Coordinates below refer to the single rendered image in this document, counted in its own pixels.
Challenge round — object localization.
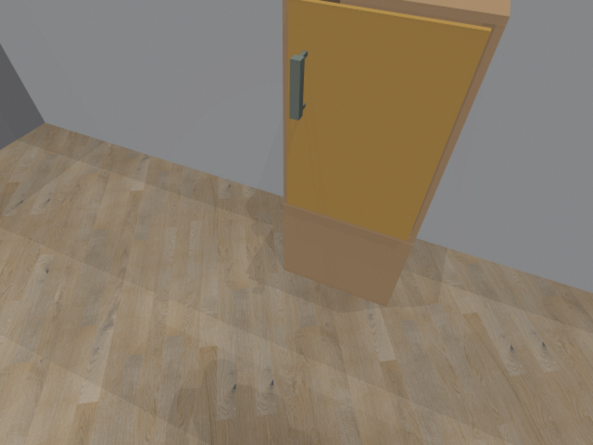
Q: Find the handle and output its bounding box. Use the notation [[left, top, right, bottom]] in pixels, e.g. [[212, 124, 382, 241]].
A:
[[289, 50, 308, 121]]

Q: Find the cupboard door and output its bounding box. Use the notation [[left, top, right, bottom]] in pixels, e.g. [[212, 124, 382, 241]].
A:
[[287, 0, 491, 241]]

